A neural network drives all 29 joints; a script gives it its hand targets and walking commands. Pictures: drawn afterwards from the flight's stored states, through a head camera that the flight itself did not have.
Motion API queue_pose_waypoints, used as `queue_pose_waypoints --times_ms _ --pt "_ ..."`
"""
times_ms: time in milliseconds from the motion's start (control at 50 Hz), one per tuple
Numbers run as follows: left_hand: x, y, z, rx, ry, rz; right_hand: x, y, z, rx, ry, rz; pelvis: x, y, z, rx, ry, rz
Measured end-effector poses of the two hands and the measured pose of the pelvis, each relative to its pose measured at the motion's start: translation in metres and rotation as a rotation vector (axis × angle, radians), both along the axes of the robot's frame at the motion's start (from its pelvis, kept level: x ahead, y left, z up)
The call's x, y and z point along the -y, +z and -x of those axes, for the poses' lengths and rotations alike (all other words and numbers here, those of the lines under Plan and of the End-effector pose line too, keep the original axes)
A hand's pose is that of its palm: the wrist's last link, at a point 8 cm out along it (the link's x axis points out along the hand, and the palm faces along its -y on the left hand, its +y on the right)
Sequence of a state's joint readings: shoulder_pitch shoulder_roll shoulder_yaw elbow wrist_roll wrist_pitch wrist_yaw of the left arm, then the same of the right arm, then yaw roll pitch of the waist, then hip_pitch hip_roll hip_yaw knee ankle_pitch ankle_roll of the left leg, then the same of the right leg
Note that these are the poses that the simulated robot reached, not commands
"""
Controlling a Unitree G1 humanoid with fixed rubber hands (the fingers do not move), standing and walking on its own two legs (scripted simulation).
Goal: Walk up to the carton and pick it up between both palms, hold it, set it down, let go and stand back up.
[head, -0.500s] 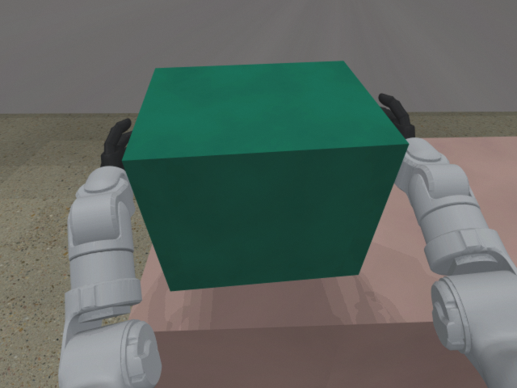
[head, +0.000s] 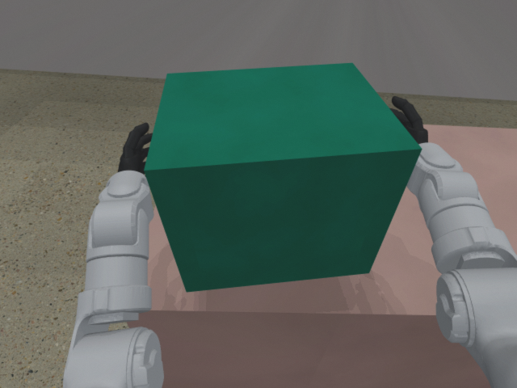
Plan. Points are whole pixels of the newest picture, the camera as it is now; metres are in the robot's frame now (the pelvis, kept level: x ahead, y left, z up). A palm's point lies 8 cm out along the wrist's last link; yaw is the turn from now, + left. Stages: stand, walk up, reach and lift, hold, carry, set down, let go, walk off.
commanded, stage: set down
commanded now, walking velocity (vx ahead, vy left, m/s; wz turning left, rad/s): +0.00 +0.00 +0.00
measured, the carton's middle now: (270, 175) +0.44 +0.00 +0.14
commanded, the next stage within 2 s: none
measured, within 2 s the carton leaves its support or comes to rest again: rests again in 1.22 s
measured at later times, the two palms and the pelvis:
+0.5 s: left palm (133, 187) +0.38 +0.21 +0.16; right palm (388, 161) +0.44 -0.19 +0.18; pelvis +0.01 -0.01 +0.00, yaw +0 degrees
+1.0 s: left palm (151, 201) +0.38 +0.19 +0.13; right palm (394, 173) +0.45 -0.21 +0.15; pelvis +0.01 -0.01 +0.00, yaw -2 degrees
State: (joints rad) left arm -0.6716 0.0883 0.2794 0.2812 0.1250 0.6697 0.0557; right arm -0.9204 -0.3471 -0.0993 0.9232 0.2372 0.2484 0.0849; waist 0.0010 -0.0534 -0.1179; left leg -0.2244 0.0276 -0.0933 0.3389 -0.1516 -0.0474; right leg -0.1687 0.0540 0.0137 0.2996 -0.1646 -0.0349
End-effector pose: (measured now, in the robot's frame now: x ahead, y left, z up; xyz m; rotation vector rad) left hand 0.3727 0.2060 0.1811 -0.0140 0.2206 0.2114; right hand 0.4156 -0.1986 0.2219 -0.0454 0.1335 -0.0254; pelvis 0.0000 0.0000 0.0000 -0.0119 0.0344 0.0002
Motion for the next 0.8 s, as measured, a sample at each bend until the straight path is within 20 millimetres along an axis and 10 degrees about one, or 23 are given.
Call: queue_pose_waypoints --times_ms 800 --pt "0.011 -0.050 -0.011 -0.074 0.045 0.001 0.010 -0.058 -0.028 -0.059 0.045 0.022 0.006 0.000 -0.012 -0.114 -0.019 -0.012"
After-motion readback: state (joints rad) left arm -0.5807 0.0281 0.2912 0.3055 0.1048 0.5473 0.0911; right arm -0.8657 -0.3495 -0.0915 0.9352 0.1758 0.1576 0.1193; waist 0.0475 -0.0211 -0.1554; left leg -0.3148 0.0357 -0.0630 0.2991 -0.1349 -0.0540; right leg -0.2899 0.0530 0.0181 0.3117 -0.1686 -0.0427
